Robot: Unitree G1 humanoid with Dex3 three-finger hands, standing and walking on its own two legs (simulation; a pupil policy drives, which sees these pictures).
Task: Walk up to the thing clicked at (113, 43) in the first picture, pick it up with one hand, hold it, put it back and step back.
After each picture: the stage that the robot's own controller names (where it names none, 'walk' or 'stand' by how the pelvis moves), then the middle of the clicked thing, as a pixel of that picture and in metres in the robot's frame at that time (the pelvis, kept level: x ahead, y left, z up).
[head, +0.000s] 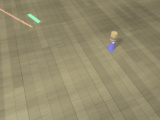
stand; (112, 41) +1.38 -0.40 -0.66
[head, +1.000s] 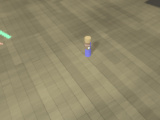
walk; (87, 46) +1.31 -0.01 -0.62
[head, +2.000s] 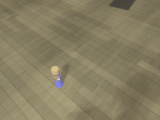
walk; (57, 77) +0.87 +0.27 -0.65
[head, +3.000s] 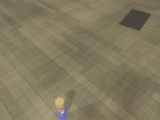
walk; (61, 109) +0.59 +0.19 -0.65
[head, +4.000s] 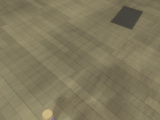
stand; out of the picture +0.46 +0.21 -0.64
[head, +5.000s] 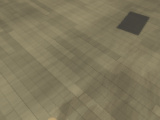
stand; out of the picture +0.43 +0.19 -0.65
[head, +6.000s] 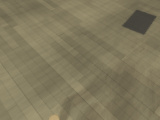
stand; out of the picture +0.43 +0.17 -0.65
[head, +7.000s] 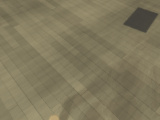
stand; out of the picture +0.42 +0.18 -0.66
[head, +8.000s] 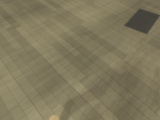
stand; out of the picture +0.43 +0.19 -0.65
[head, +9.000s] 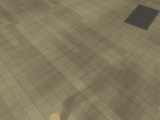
stand; out of the picture +0.42 +0.19 -0.65
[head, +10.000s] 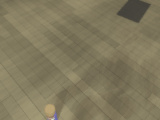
stand; (51, 115) +0.45 +0.18 -0.64
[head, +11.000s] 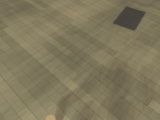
stand; out of the picture +0.43 +0.19 -0.66
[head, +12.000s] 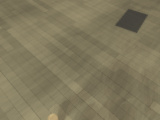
stand; out of the picture +0.45 +0.18 -0.66
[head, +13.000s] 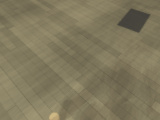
stand; out of the picture +0.45 +0.17 -0.66
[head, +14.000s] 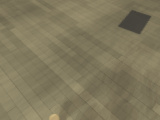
stand; out of the picture +0.45 +0.17 -0.66
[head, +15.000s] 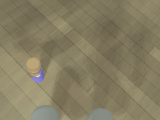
go down; (36, 71) +0.49 +0.21 -0.43
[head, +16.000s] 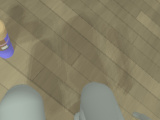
go down; (0, 41) +0.51 +0.28 -0.26
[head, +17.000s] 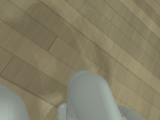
close in; out of the picture +0.48 +0.32 -0.18
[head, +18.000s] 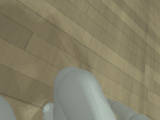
close; out of the picture +0.47 +0.34 -0.16
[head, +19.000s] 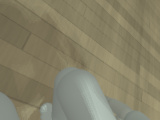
lift; out of the picture +0.44 +0.33 -0.17
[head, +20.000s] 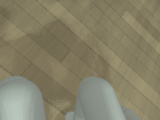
lift; out of the picture +0.34 +0.31 -0.11
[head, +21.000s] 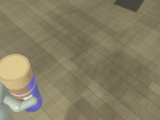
lift; (25, 89) +0.32 +0.17 +0.06
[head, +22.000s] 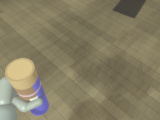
hold; (31, 91) +0.32 +0.16 +0.03
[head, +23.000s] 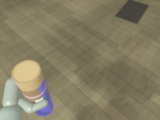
crouch; (37, 93) +0.32 +0.15 +0.04
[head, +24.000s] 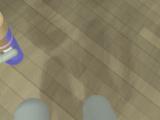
crouch; (3, 42) +0.46 +0.22 -0.04
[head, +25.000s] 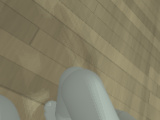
lower; out of the picture +0.44 +0.34 -0.18
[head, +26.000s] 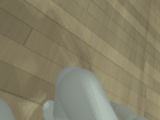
lower; out of the picture +0.45 +0.35 -0.17
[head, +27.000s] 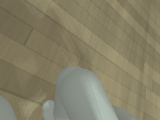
lower; out of the picture +0.44 +0.36 -0.17
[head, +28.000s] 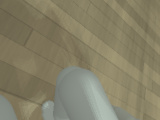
lower; out of the picture +0.44 +0.35 -0.17
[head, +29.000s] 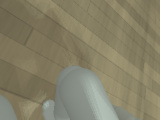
loosen; out of the picture +0.44 +0.35 -0.17
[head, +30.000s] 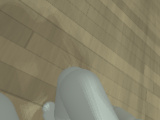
withdraw; out of the picture +0.45 +0.33 -0.17
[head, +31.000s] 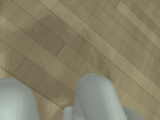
stand; out of the picture +0.46 +0.30 -0.20
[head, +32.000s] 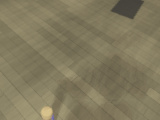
stand; (48, 118) +0.43 +0.17 -0.57
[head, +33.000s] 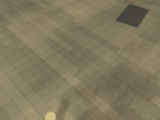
stand; out of the picture +0.45 +0.19 -0.60
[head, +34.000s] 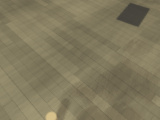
stand; out of the picture +0.44 +0.18 -0.60
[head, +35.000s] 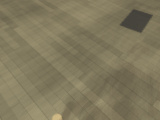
stand; out of the picture +0.45 +0.17 -0.66
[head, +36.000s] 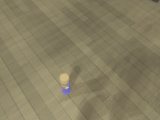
walk; (65, 84) +0.60 +0.12 -0.62
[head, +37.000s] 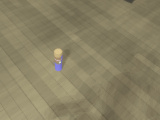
walk; (58, 60) +0.93 +0.13 -0.64
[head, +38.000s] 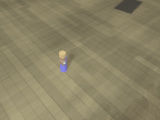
stand; (63, 61) +1.10 +0.16 -0.64
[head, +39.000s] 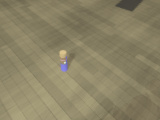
stand; (63, 61) +1.10 +0.16 -0.66
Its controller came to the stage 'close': yes
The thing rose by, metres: 0.68
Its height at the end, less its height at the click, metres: +0.00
